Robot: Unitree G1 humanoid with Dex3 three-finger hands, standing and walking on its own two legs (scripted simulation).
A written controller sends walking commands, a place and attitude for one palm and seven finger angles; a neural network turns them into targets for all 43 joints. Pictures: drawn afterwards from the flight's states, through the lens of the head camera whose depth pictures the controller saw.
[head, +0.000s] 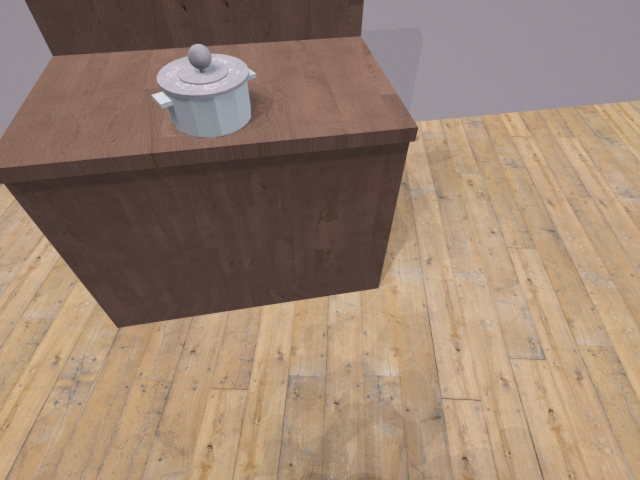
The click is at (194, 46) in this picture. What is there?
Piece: lid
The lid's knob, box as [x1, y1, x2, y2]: [188, 44, 211, 68]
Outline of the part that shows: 195,44 191,46 188,51 189,61 192,65 197,68 204,68 210,62 210,53 205,46 201,44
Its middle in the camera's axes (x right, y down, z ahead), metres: -0.27 -0.40 +0.85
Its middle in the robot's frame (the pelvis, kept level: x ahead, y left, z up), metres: +0.91 +0.32 +0.10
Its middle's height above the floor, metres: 0.88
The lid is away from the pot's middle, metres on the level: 0.00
